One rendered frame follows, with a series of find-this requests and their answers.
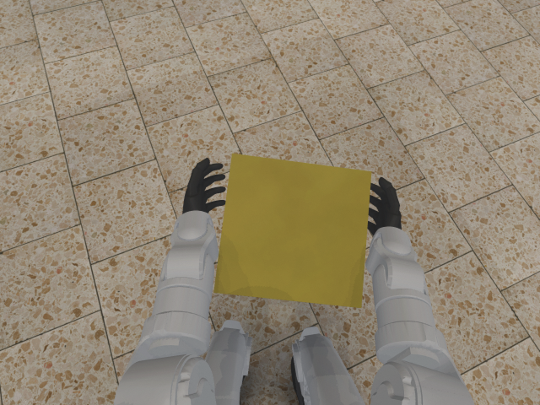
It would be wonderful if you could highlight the carton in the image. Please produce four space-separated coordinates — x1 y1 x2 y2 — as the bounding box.
213 154 371 308

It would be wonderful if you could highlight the right robot forearm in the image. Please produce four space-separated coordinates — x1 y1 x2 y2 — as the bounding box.
365 226 466 386

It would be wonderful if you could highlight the left robot forearm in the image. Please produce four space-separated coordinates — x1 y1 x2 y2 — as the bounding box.
114 210 219 405

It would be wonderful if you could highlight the robot right shin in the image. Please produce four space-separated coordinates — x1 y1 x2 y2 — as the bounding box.
299 327 332 405

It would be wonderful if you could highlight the left robot hand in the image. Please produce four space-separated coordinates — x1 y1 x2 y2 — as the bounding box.
182 158 226 214

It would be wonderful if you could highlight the right robot upper arm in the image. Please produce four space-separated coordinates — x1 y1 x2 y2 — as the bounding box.
370 360 474 405

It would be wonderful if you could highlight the robot right thigh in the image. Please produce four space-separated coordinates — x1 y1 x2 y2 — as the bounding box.
292 333 365 405

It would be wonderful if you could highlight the right robot hand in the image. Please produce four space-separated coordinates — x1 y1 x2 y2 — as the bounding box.
367 177 402 236

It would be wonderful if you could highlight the left robot upper arm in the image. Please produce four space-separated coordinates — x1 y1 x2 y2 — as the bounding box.
115 354 217 405

